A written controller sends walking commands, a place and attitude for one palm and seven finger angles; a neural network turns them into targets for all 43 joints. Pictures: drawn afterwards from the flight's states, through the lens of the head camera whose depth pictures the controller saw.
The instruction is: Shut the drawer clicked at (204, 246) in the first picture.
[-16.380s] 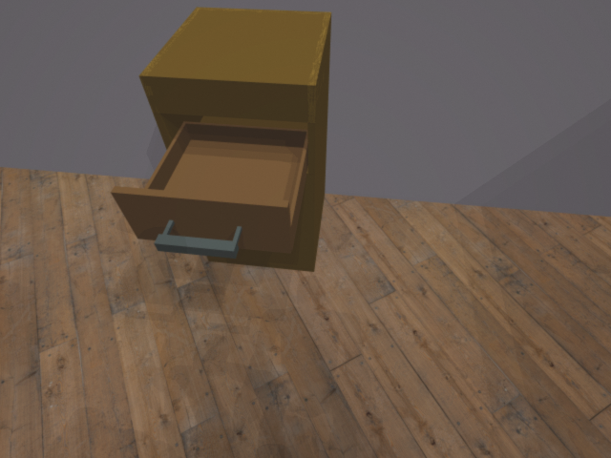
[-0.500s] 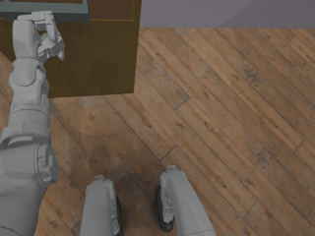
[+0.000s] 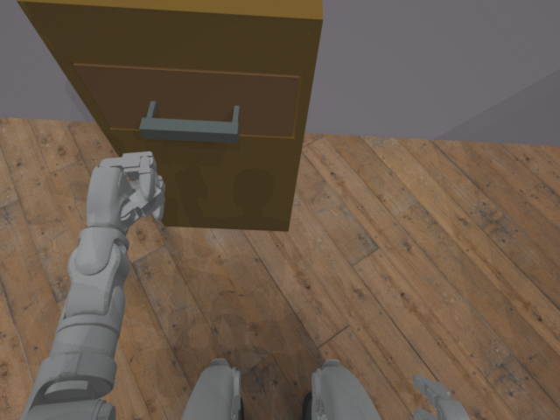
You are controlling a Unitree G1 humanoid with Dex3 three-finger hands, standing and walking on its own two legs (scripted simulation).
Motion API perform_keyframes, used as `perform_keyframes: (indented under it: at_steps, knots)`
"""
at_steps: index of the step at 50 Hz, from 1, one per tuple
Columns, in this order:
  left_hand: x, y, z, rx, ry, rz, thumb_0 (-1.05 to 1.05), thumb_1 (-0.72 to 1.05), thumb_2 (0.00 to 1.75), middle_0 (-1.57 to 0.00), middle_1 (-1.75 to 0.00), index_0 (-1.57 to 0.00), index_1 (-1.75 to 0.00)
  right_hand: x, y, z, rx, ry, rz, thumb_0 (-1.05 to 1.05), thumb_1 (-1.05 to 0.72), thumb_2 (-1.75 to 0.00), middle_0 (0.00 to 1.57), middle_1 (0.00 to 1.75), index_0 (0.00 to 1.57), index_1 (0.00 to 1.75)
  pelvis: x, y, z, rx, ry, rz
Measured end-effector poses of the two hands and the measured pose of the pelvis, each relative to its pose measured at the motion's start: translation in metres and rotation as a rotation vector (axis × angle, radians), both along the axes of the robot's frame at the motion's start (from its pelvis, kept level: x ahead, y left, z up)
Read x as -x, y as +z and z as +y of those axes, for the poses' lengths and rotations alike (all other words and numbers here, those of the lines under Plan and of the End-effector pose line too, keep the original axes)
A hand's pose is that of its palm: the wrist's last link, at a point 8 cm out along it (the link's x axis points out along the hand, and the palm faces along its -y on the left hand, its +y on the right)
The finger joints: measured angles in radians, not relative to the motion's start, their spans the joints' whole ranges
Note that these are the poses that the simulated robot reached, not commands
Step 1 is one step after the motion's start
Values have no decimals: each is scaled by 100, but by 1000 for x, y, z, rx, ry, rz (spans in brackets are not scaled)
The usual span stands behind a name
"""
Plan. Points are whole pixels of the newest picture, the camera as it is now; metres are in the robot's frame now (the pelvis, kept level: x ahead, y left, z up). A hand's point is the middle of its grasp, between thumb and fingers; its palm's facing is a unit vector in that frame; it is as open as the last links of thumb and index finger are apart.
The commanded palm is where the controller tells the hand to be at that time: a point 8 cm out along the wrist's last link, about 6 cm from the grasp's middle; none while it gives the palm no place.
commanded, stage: draw the hand back to the body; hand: left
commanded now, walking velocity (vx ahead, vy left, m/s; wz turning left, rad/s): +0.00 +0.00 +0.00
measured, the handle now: (192, 120) +0.63 +0.16 -0.06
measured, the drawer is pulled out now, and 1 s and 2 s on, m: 0.00 0.00 0.00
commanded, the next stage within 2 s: step back with the hand held close in 1.02 s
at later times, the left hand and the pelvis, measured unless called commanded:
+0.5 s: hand (36, 245) +0.29 +0.22 +0.16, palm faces +0.24 -0.92 -0.30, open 3.3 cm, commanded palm +0.24 +0.26 +0.19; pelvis +0.03 +0.01 +0.09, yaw +1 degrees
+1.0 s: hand out of the picture +0.20 +0.24 +0.27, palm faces +0.45 -0.80 -0.40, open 3.2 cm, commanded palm +0.15 +0.28 +0.28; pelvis +0.03 -0.01 +0.10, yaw +1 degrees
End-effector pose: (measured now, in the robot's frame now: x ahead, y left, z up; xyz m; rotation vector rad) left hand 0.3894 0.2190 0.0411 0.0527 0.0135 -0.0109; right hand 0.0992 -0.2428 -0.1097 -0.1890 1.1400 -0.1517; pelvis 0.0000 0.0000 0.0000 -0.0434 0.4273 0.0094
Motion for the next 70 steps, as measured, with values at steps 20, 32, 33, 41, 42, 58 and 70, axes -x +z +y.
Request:
perform_keyframes:
  at_steps: [20, 32, 33, 41, 42, 58, 70]
  knots:
    - [113, 101, 34, -228, 218, 150, 2, 90, 90, -140, -160, -140, -160, -90, 109, 22, 17, 47, -336, 1, -90, -90, 20, 30, 20, 30, -24, 76, 6, -30, 9, -322]
    - [167, 175, 48, -277, 316, 16, 1, 90, 90, -140, -160, -140, -160, -123, 134, 43, -46, 133, -464, 2, -90, -90, 21, 30, 20, 30, -36, 96, 4, -41, 10, -437]
    - [172, 180, 50, -285, 325, 7, 1, 90, 90, -140, -160, -140, -160, -124, 136, 43, -47, 139, -470, 2, -90, -90, 21, 30, 20, 30, -37, 97, 4, -41, 10, -443]
    - [213, 228, 59, -384, 403, -112, 2, 89, 90, -140, -160, -140, -160, -128, 139, 39, -53, 165, -508, 2, -90, -90, 21, 30, 20, 30, -37, 99, -1, -43, 15, -473]
    - [217, 234, 59, -398, 410, -131, 2, 89, 90, -140, -160, -140, -160, -127, 139, 38, -54, 165, -513, 2, -90, -90, 21, 30, 20, 30, -37, 100, -1, -43, 15, -476]
    - [236, 231, 47, -383, 419, -156, 1, 89, 90, -140, -160, -140, -160, -103, 135, 20, -32, 132, -519, 2, -90, -90, 21, 30, 20, 30, -23, 99, -11, -44, 12, -507]
    - [234, 235, 58, -486, 335, -159, 1, 89, 90, -140, -160, -140, -160, -68, 128, 2, 32, 50, -380, 2, -90, -90, 21, 30, 20, 30, -7, 101, 0, -40, 7, -434]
